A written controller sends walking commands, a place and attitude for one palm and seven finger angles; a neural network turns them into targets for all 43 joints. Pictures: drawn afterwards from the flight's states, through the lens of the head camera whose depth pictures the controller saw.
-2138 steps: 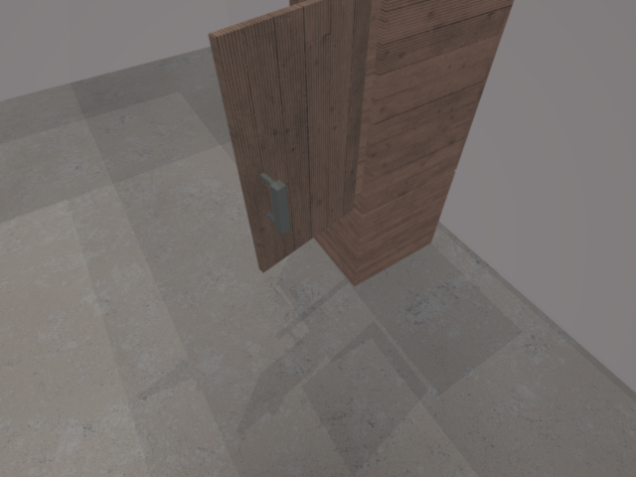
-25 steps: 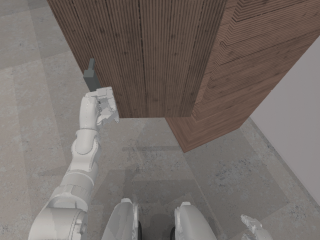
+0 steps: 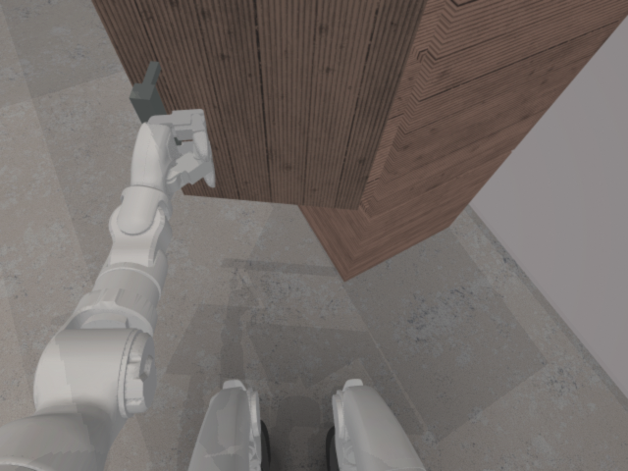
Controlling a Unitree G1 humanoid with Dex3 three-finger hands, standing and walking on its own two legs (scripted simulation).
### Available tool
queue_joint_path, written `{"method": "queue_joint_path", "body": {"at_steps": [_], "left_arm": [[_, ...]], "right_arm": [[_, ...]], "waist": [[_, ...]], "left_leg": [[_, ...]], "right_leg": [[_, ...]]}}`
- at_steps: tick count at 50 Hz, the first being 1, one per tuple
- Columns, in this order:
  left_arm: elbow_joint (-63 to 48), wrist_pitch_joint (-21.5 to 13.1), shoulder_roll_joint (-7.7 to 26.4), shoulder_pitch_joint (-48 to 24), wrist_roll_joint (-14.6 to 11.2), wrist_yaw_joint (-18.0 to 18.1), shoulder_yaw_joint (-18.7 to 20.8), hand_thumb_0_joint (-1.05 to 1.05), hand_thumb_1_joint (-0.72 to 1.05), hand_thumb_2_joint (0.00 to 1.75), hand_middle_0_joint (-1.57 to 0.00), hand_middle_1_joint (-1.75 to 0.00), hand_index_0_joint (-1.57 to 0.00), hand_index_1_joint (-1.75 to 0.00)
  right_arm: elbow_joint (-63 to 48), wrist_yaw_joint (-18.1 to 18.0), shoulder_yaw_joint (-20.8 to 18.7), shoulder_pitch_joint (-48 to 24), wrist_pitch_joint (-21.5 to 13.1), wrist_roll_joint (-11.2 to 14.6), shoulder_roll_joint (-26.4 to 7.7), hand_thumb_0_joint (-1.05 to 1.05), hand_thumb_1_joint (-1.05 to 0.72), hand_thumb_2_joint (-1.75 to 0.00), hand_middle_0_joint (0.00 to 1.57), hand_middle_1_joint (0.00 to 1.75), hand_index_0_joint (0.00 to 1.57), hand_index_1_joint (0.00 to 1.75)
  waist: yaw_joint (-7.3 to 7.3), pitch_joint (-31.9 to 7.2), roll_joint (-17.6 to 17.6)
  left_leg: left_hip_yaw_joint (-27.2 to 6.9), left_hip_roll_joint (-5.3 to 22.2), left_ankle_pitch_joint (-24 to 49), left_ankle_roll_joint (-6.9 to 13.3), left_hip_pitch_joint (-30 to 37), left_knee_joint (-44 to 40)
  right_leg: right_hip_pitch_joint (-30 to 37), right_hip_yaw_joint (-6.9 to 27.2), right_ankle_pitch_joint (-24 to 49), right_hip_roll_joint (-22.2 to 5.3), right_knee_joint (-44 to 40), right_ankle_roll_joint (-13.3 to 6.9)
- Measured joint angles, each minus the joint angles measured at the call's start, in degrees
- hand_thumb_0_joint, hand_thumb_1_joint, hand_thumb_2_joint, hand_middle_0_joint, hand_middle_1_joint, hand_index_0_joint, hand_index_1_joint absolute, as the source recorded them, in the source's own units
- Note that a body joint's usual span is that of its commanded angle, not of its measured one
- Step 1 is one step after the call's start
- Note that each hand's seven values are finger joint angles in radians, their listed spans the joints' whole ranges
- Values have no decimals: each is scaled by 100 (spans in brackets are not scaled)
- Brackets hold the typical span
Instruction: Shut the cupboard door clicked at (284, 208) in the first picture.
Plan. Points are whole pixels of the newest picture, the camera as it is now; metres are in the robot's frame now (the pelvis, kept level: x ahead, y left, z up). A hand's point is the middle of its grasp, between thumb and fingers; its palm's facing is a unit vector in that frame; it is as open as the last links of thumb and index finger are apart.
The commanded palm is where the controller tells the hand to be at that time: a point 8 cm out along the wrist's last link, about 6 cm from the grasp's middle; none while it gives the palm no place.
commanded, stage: push the door shut along its arc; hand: left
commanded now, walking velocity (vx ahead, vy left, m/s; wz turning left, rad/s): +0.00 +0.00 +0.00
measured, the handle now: (163, 117) +0.57 +0.16 +0.04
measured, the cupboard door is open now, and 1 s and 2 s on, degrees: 57 42 37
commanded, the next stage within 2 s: pull the fist back off the door in 1.00 s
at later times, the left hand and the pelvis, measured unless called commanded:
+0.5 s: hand (230, 121) +0.55 +0.07 +0.05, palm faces -0.29 -0.96 -0.05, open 2.9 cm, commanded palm +0.55 +0.11 +0.04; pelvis +0.00 +0.01 -0.02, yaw -2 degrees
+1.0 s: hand (245, 98) +0.59 +0.05 +0.05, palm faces -0.36 -0.93 -0.04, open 3.5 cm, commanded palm +0.61 +0.06 +0.04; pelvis -0.01 +0.00 -0.03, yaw -2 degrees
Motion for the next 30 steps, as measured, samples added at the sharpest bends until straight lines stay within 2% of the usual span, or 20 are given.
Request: {"method": "queue_joint_path", "body": {"at_steps": [5,10,19,30], "left_arm": [[180,117,51,-313,-8,-121,-34,2,90,90,-130,-150,-130,-150],[498,229,147,-684,92,-147,38,2,90,90,-130,-150,-130,-150],[823,410,628,-1444,310,-295,321,2,90,90,-130,-150,-130,-150],[791,915,890,-1828,312,-631,224,-2,89,92,-130,-150,-130,-150]], "right_arm": [[6,28,11,25,13,-1,-31,0,-91,-90,20,30,20,30],[-27,57,74,46,13,-14,-36,0,-91,-90,20,30,20,30],[-111,82,169,111,-51,-64,-29,0,-91,-90,21,30,20,30],[-3,99,214,325,-34,-48,28,0,-91,-90,21,30,20,30]], "waist": [[-76,19,40],[-188,25,52],[-497,55,79],[-496,119,125]], "left_leg": [[-5,3,13,28,-95,34],[-6,22,14,49,-218,95],[-47,96,-57,61,-726,409],[-62,118,-95,60,-895,468]], "right_leg": [[-78,-5,31,3,1,25],[-195,-4,49,20,39,41],[-679,-43,20,88,286,38],[-840,-52,1,113,320,38]]}}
